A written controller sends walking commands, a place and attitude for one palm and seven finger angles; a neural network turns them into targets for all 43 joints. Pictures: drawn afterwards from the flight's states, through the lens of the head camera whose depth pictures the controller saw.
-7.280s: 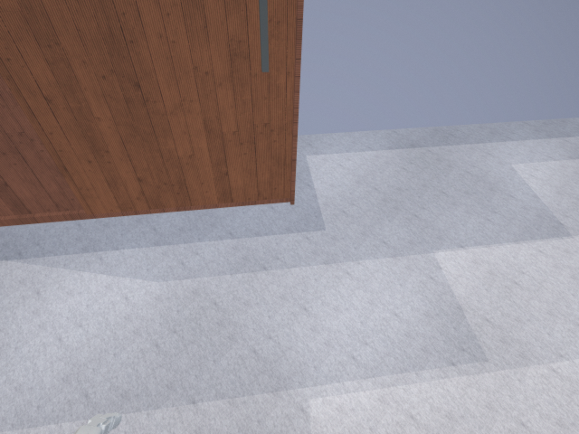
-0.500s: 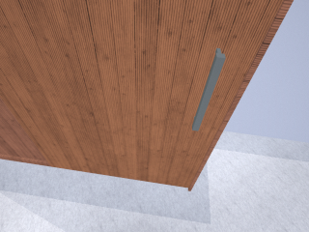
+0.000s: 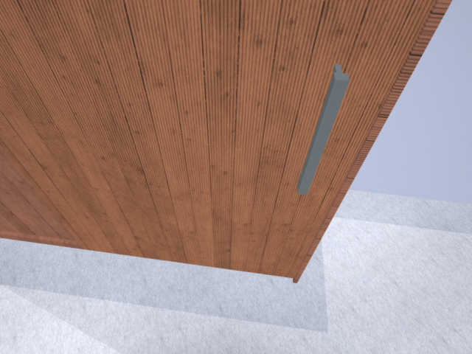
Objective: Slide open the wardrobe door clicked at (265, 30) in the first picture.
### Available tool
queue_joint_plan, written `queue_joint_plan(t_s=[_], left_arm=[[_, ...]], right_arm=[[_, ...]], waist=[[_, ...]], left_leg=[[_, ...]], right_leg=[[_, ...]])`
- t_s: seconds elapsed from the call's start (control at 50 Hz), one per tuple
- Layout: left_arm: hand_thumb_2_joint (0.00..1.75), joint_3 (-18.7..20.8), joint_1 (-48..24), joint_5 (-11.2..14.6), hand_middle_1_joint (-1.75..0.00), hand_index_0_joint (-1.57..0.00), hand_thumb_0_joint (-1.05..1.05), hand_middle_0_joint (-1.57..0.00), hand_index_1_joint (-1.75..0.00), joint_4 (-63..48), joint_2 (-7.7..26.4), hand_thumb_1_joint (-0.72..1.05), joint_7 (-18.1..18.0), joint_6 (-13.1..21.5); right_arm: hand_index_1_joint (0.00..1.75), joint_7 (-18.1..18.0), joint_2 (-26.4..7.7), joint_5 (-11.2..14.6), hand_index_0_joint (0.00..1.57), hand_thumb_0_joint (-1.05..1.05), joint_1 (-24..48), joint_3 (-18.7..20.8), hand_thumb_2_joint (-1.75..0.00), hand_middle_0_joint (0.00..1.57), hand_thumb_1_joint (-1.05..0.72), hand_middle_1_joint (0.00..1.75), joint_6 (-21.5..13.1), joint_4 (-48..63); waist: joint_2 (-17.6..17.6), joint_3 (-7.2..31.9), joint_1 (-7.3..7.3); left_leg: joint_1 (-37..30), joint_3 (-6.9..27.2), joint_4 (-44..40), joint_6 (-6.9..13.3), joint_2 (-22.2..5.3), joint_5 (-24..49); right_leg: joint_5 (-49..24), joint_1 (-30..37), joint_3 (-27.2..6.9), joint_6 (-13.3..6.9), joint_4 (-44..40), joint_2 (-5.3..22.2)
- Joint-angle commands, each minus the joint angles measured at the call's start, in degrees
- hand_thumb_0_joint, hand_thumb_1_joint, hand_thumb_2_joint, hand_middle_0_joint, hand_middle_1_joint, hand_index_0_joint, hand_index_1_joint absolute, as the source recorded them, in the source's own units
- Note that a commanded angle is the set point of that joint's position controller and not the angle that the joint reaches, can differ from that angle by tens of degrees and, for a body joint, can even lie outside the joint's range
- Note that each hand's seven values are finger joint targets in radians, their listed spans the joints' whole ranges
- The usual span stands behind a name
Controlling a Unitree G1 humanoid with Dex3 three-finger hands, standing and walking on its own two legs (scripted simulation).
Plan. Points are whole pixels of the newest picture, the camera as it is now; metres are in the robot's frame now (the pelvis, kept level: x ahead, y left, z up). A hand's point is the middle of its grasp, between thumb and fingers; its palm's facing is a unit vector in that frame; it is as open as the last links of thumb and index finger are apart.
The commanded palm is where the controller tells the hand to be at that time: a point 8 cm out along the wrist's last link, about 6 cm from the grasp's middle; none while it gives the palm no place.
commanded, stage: raise the hand with hooked fingers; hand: right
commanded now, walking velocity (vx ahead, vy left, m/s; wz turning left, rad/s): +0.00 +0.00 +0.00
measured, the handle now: (317, 138) +0.51 -0.13 +0.08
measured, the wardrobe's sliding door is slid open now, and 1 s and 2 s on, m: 0.00 0.00 0.00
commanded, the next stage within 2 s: none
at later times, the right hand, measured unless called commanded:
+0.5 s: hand out of the picture +0.14 -0.21 -0.03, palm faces +0.23 +0.97 -0.04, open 9.2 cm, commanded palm +0.13 -0.25 -0.02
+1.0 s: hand (405, 311) +0.20 -0.24 +0.02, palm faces +0.10 +0.99 -0.06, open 12.2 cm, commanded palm +0.17 -0.29 +0.04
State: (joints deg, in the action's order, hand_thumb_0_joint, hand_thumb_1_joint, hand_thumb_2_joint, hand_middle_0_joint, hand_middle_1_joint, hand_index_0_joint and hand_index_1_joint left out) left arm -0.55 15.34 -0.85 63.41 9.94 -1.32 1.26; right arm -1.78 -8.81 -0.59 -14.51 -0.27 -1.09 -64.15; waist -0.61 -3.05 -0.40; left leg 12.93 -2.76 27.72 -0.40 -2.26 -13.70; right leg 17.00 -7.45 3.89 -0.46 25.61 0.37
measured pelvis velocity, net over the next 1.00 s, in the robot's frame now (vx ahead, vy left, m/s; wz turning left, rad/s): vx -0.02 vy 0.00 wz -0.05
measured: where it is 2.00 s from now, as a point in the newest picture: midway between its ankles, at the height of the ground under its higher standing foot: outside the picture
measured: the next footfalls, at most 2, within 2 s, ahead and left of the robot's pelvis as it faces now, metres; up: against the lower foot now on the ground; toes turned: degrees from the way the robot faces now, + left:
none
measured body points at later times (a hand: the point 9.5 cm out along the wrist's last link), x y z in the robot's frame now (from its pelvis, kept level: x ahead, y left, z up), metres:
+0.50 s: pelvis -0.03 +0.02 -0.08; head +0.02 +0.00 +0.37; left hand +0.22 +0.24 -0.11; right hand +0.12 -0.26 -0.03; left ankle +0.01 +0.12 -0.74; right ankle -0.04 -0.11 -0.74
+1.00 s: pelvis -0.02 +0.00 -0.05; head +0.02 -0.01 +0.40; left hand +0.15 +0.25 -0.12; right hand +0.19 -0.29 +0.03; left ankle +0.01 +0.12 -0.74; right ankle -0.04 -0.11 -0.74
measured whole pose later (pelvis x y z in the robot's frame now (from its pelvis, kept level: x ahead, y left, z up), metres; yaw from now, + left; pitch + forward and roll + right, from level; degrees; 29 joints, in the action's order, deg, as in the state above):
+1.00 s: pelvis -0.02 +0.00 -0.05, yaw -3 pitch +9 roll +1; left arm -0.1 16.9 2.0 33.4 16.0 -4.2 14.7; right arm 18.3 -16.3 18.8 -18.4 16.8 -17.1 -1.0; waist -1.0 5.0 -0.4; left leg 36.1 -5.5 49.3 -0.2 -2.9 -22.2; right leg 27.5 -33.9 0.5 -0.7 52.2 1.2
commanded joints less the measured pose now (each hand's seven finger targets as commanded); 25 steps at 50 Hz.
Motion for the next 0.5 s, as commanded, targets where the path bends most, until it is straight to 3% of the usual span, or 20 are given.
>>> queue_joint_plan(t_s=[0.0,0.02,0.04,0.06,0.08,0.1,0.14,0.18,0.2,0.22,0.24,0.3,0.34,0.36,0.38,0.4,0.44,0.48], left_arm=[[0.90,0.85,-4.80,3.10,-0.30,-0.20,0.00,-0.20,-0.30,-21.39,9.89,0.90,-4.64,13.68],[0.90,1.41,-4.74,3.02,-0.30,-0.20,0.00,-0.20,-0.30,-24.31,7.43,0.90,-4.22,16.11],[0.90,1.80,-4.50,3.63,-0.30,-0.20,0.00,-0.20,-0.30,-21.86,8.79,0.90,-4.28,16.80],[0.90,2.85,-5.34,3.18,-0.30,-0.20,0.00,-0.20,-0.30,-25.33,10.86,0.90,-3.88,17.57],[0.90,3.99,-4.37,2.03,-0.30,-0.20,0.00,-0.20,-0.30,-25.87,11.50,0.90,-3.50,17.94],[0.90,4.69,-5.09,1.78,-0.30,-0.20,0.00,-0.20,-0.30,-27.90,11.01,0.90,-2.77,18.29],[0.90,5.32,-6.64,1.14,-0.30,-0.20,0.00,-0.20,-0.30,-30.88,10.21,0.90,-0.74,18.69],[0.90,6.27,-7.94,0.86,-0.30,-0.20,0.00,-0.20,-0.30,-34.19,10.80,0.90,1.30,18.24],[0.90,6.77,-7.91,1.20,-0.30,-0.20,0.00,-0.20,-0.30,-35.87,11.53,0.90,2.13,17.61],[0.90,6.79,-8.97,1.74,-0.30,-0.20,0.00,-0.20,-0.30,-38.07,11.43,0.90,2.08,17.04],[0.90,6.71,-9.79,2.19,-0.30,-0.20,0.00,-0.20,-0.30,-40.34,11.46,0.90,1.83,16.27],[0.90,6.00,-9.47,2.51,-0.30,-0.20,0.00,-0.20,-0.30,-44.48,11.23,0.90,-0.06,14.38],[0.90,5.88,-6.60,2.33,-0.30,-0.20,0.00,-0.20,-0.30,-44.46,10.00,0.90,-0.75,14.12],[0.90,5.54,-5.64,2.08,-0.30,-0.20,0.00,-0.20,-0.30,-44.15,9.79,0.90,-0.86,14.37],[0.90,5.39,-4.62,1.73,-0.30,-0.20,0.00,-0.20,-0.30,-43.38,9.83,0.90,-1.07,14.56],[0.90,4.83,-3.62,1.31,-0.30,-0.20,0.00,-0.20,-0.30,-42.74,10.20,0.90,-1.31,14.62],[0.90,4.48,-3.20,1.61,-0.30,-0.20,0.00,-0.20,-0.30,-40.85,10.45,0.90,-1.80,15.16],[0.90,3.91,-3.78,2.30,-0.30,-0.20,0.00,-0.20,-0.30,-39.95,11.37,0.90,-2.39,15.88]], right_arm=[[0.33,-5.71,-24.49,7.64,0.20,0.00,25.77,13.33,-0.88,0.20,-0.85,0.33,-12.82,83.15],[0.34,-5.60,-4.22,7.64,0.21,0.00,-2.35,1.32,-0.87,0.21,-0.83,0.34,-5.54,70.36],[0.36,-5.57,0.02,9.76,0.21,0.00,-4.27,1.40,-0.86,0.21,-0.81,0.36,-3.49,63.70],[0.37,-4.60,-1.67,10.15,0.21,0.00,1.04,2.36,-0.85,0.21,-0.78,0.37,-6.43,66.76],[0.39,-3.32,-4.29,9.87,0.21,0.00,-1.29,6.82,-0.84,0.21,-0.76,0.39,-10.01,63.26],[0.40,-0.99,-3.42,10.58,0.21,0.00,-9.89,8.97,-0.83,0.21,-0.74,0.40,-13.69,58.19],[0.43,5.84,2.03,13.13,0.22,0.00,-21.27,7.63,-0.81,0.22,-0.69,0.43,-22.64,52.19],[0.47,13.78,-0.17,15.38,0.22,0.00,-23.68,10.10,-0.79,0.22,-0.64,0.47,-32.15,53.43],[0.48,17.71,-4.26,15.51,0.22,0.00,-24.37,13.71,-0.78,0.22,-0.62,0.48,-34.62,50.78],[0.50,19.75,-5.87,15.89,0.22,0.00,-24.62,15.14,-0.77,0.22,-0.60,0.50,-34.41,51.95],[0.51,20.85,-6.91,16.68,0.22,0.00,-22.87,15.80,-0.76,0.22,-0.57,0.51,-32.83,55.32],[0.55,19.91,-10.66,19.37,0.23,0.00,-12.46,18.62,-0.73,0.23,-0.50,0.55,-28.44,67.69],[0.58,16.78,-11.13,18.39,0.23,0.00,-7.77,19.15,-0.71,0.23,-0.46,0.58,-29.48,75.69],[0.60,15.47,-10.41,17.57,0.23,0.00,-4.42,17.41,-0.70,0.23,-0.43,0.60,-31.08,81.02],[0.62,14.44,-10.98,16.73,0.24,0.00,-2.04,16.85,-0.69,0.24,-0.41,0.62,-32.74,84.61],[0.63,14.52,-10.63,16.51,0.24,0.00,1.72,14.64,-0.68,0.24,-0.39,0.63,-33.85,87.11],[0.66,16.09,-9.81,16.22,0.24,0.00,0.68,12.74,-0.66,0.24,-0.34,0.66,-34.52,83.67],[0.69,18.76,-11.07,16.67,0.24,0.00,1.70,12.12,-0.64,0.24,-0.29,0.69,-32.86,80.72]], waist=[[-13.04,23.80,1.67],[-11.70,17.57,0.63],[-3.16,8.99,1.80],[0.84,2.42,3.23],[5.98,3.13,3.13],[7.95,2.57,0.53],[15.13,4.67,-2.19],[12.20,8.08,-2.96],[7.43,9.25,-3.37],[6.31,11.92,-4.14],[7.61,13.58,-4.41],[3.13,16.84,-3.26],[-2.40,18.88,-1.79],[-4.38,20.18,-0.41],[-5.31,22.04,0.40],[-3.35,21.44,2.51],[-3.66,20.30,3.74],[-4.99,18.29,4.35]], left_leg=[[-6.21,3.87,3.66,2.70,0.83,12.21],[-1.68,-0.34,3.99,2.58,1.48,4.64],[2.73,-2.21,2.99,1.59,1.12,3.55],[7.21,-2.66,2.30,1.00,0.97,1.96],[11.01,-3.20,3.14,0.81,1.21,-2.11],[12.01,-3.36,4.78,1.18,1.20,-4.58],[16.35,-3.10,11.16,1.13,1.46,-6.82],[16.88,-1.61,16.89,1.65,1.08,-3.17],[16.34,0.34,18.72,2.38,0.49,-0.36],[15.45,1.06,19.87,2.26,0.03,1.14],[15.01,2.41,19.74,1.82,-0.29,-0.35],[16.37,5.27,19.18,1.11,-0.19,-6.70],[17.86,5.60,19.69,1.27,0.15,-6.73],[19.38,4.59,20.85,1.32,0.65,-4.47],[20.19,3.64,22.11,1.44,1.05,-2.21],[22.01,3.13,23.05,1.31,1.61,-1.51],[23.64,3.05,22.40,1.31,1.69,-3.63],[24.83,2.90,21.16,1.34,1.78,-7.65]], right_leg=[[-19.02,6.64,-1.18,0.10,-1.18,0.92],[-20.94,1.08,-3.07,0.37,-2.32,1.49],[-15.67,-4.03,-4.07,0.85,-0.59,1.36],[-9.91,-9.38,-5.24,0.47,1.89,0.67],[-5.56,-13.25,-4.92,0.40,4.96,-0.02],[-3.91,-17.21,-4.28,0.89,7.25,-0.54],[-1.36,-25.69,-3.06,1.55,13.76,-1.00],[-1.18,-31.47,-2.09,2.21,19.55,-1.82],[-2.20,-32.01,-1.58,2.24,21.94,-2.30],[-2.38,-34.14,-0.77,1.58,23.26,-2.75],[-1.10,-36.16,-0.23,1.02,24.00,-3.18],[1.40,-37.18,-0.63,0.24,26.05,-3.17],[0.33,-34.82,-1.73,-0.11,27.13,-1.96],[-0.84,-33.02,-2.37,-0.44,27.83,-1.39],[-2.17,-31.68,-3.08,-0.58,28.40,-1.01],[-2.24,-31.80,-3.95,-0.82,29.50,-0.56],[-0.56,-32.59,-4.51,-0.82,30.22,-0.26],[2.55,-33.56,-4.95,-0.78,29.69,-0.15]])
